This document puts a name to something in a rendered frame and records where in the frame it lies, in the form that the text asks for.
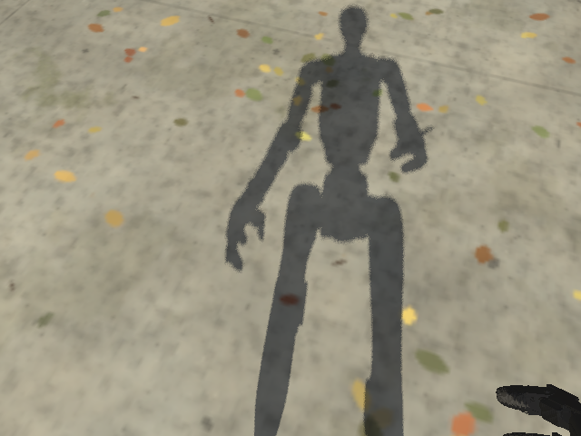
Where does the right robot hand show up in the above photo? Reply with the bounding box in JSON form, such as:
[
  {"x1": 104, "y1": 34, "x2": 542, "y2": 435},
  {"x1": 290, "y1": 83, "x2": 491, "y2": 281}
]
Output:
[{"x1": 496, "y1": 384, "x2": 581, "y2": 436}]

